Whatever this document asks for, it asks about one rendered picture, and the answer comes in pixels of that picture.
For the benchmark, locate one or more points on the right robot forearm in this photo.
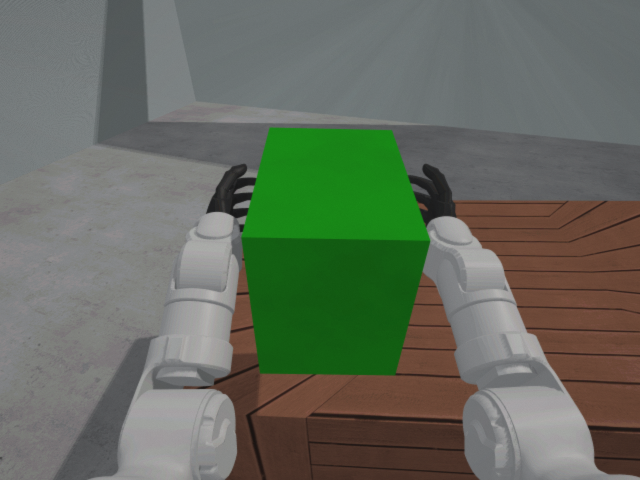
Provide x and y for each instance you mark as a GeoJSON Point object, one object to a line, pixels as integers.
{"type": "Point", "coordinates": [494, 349]}

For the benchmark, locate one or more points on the carton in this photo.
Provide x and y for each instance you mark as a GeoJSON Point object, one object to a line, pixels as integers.
{"type": "Point", "coordinates": [334, 247]}

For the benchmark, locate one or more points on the robot left upper arm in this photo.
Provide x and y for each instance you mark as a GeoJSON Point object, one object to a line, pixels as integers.
{"type": "Point", "coordinates": [178, 434]}

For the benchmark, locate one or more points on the robot right upper arm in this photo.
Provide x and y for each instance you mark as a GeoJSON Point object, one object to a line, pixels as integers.
{"type": "Point", "coordinates": [528, 433]}

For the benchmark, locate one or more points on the robot right hand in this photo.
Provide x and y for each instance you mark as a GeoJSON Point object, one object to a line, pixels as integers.
{"type": "Point", "coordinates": [439, 203]}

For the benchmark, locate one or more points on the pedestal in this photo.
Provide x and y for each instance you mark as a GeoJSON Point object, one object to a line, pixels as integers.
{"type": "Point", "coordinates": [573, 268]}

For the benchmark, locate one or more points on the robot left hand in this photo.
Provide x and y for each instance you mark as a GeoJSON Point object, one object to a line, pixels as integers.
{"type": "Point", "coordinates": [224, 198]}

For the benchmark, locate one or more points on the left robot forearm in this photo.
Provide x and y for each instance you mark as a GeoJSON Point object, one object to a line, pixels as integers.
{"type": "Point", "coordinates": [193, 347]}

